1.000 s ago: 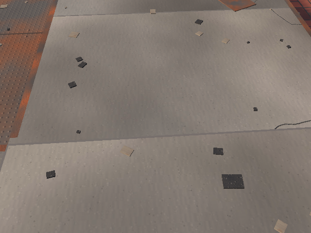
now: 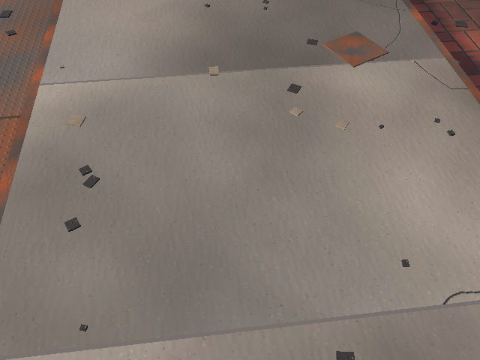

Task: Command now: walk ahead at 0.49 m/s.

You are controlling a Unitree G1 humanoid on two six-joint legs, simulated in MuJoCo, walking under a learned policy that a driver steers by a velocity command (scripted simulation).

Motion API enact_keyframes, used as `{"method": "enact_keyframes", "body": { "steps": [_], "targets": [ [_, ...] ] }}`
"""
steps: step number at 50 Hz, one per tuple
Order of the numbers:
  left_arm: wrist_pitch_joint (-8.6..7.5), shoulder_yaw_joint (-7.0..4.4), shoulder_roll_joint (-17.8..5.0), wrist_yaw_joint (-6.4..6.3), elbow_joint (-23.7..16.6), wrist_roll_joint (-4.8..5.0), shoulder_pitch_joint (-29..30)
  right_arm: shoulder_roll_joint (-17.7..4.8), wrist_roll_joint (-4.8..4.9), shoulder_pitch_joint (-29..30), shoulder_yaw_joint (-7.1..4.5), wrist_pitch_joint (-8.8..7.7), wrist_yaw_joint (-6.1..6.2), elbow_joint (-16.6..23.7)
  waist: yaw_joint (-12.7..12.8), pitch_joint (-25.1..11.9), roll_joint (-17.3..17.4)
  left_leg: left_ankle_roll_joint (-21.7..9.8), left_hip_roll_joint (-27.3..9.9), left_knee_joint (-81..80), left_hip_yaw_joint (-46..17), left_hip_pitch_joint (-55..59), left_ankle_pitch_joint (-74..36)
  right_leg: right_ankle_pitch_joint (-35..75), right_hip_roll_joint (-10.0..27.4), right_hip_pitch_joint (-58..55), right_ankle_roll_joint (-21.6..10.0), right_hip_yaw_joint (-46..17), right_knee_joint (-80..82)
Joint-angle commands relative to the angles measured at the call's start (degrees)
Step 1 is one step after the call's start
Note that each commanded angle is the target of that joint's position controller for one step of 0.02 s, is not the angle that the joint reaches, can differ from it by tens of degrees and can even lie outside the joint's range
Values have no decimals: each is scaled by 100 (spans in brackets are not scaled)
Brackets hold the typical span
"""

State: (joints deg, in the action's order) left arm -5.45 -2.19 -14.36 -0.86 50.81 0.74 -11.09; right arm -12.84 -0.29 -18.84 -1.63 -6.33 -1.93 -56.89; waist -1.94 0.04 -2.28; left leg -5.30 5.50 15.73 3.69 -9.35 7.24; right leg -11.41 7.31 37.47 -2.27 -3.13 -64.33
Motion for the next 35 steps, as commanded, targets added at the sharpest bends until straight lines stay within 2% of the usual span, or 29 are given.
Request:
{"method": "enact_keyframes", "body": {
  "steps": [1, 5, 8, 10, 12, 13, 14, 15, 16, 17, 18, 19, 20, 21, 23, 25, 28, 32, 35],
  "targets": [
    [25, -63, -235, -30, -260, -65, -134, -769, 12, 203, -126, -83, 116, 318, 249, 319, 412, -972, -1632, -1093, -1209, -500, -526, 888, 232, 208, 157, -16, 849],
    [-34, -23, -152, 39, -491, -19, 766, -918, 99, -247, -150, -15, 188, 219, -77, 326, 443, -713, -1515, -994, -901, -65, -604, 1742, -41, -19, 194, 217, 2438],
    [-53, 1, -176, 134, -656, 40, 1267, -956, 141, -561, -165, 46, 190, 87, -266, 433, 504, -684, -1690, -799, -929, 451, -458, 1610, -157, -19, 182, 273, 2991],
    [-91, -3, -236, 214, -782, 56, 1462, -967, 143, -660, -182, 106, 204, 23, -271, 486, 537, -634, -1885, -574, -1010, 868, -490, 1254, -202, 36, 64, 245, 3260],
    [-141, -45, -364, 274, -812, 56, 1313, -1045, 146, -592, -219, 166, 220, 17, -103, 392, 621, -539, -2021, -250, -1073, 1118, -873, 803, -302, -308, -100, 297, 3487],
    [-163, -104, -479, 282, -744, 50, 980, -1090, 141, -467, -229, 196, 223, 46, 120, 207, 688, -461, -1975, 128, -1003, 1122, -1617, 649, -451, -844, -200, 425, 3594],
    [-175, -231, -686, 265, -512, 40, 216, -1023, 114, -357, -200, 227, 222, 84, 509, -233, 643, -331, -1701, 1021, -771, 995, -2538, 624, -648, -1847, -347, 576, 3707],
    [-182, -385, -1094, 219, -214, 4, -968, -812, 33, -291, -105, 226, 219, 212, 958, -1067, 347, -129, -1362, 2575, -465, 130, -2237, 765, -122, -3560, -672, -4, 3537],
    [-132, -545, -1738, 206, -62, -94, -1732, -141, 19, -904, 100, 103, 163, 305, 851, -1925, -1080, 333, -387, 4928, -82, -2313, 80, 95, 1325, -5908, -1575, -2523, 3874],
    [-122, -415, -1287, 228, -36, -77, -1797, -351, 115, -921, 69, -57, 131, 204, 878, -2291, -1214, 270, -270, 5859, -972, -3139, 2400, -385, 1626, -6133, -1762, -3991, 4688],
    [-132, -296, -937, 229, -122, -40, -1251, -900, 268, -384, -79, -138, 110, 358, 761, -1371, -829, 144, -639, 6191, -1054, -3629, 2077, -424, 1433, -5383, -1414, -3164, 4741],
    [-120, -219, -723, 230, -262, -28, -673, -944, 277, 8, -96, -149, 134, 466, 583, -860, -413, 109, -972, 6001, -878, -3511, 1502, 4, 1196, -4499, -1211, -2292, 4850],
    [-114, -158, -539, 261, -318, -49, -287, -863, 198, 206, -119, -110, 175, 493, 415, -468, -99, 143, -1166, 5622, -780, -3273, 1092, 420, 931, -3712, -1105, -1704, 5074],
    [-131, -116, -404, 287, -317, -85, -120, -779, 140, 151, -153, -25, 206, 483, 221, -292, -178, 163, -1338, 5270, -799, -2909, 814, 660, 693, -3201, -987, -1259, 5277],
    [-158, -121, -394, 312, -181, -103, -224, -511, 118, -61, -136, 124, 221, 415, 71, -189, -245, 238, -1367, 5021, -704, -2542, 557, 1103, 497, -2752, -1024, -822, 5524],
    [-175, -165, -561, 264, -41, -110, -450, -516, 91, 136, -163, 181, 240, 512, 42, -43, -151, 322, -1393, 4668, -678, -2813, 198, 1589, 477, -2744, -1094, -560, 5641],
    [-122, -178, -637, 159, 97, -95, -754, -495, 51, 831, -182, 174, 235, 753, 188, 114, -85, 420, -1400, 3694, -664, -3296, -560, 1797, 472, -3014, -1050, -358, 5721],
    [-76, -185, -731, 80, 232, -39, -1069, -385, 85, 1642, -141, 127, 166, 973, 431, 293, -106, 419, -1206, 2385, -476, -3094, -1363, 1430, 369, -3180, -905, -83, 5836],
    [-24, -202, -764, 62, 404, -3, -1375, -390, 124, 2120, -115, 99, 92, 1131, 587, 469, -103, 376, -1105, 1874, -423, -3162, -1294, 1305, 519, -3645, -899, -77, 5740]
  ]
}}
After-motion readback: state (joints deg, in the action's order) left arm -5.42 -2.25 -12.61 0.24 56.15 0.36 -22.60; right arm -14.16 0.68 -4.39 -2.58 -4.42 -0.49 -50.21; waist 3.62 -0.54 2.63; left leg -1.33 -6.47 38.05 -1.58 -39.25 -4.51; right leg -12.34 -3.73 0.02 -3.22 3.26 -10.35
